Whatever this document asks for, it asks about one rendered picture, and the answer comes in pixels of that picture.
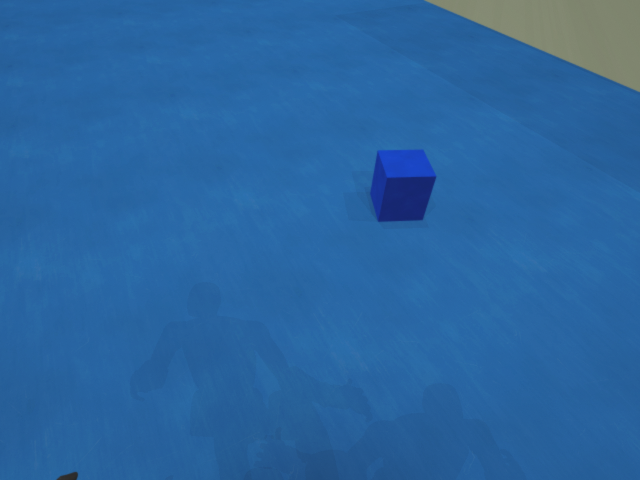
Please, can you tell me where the carton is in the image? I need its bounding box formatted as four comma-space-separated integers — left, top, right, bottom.
370, 150, 436, 222

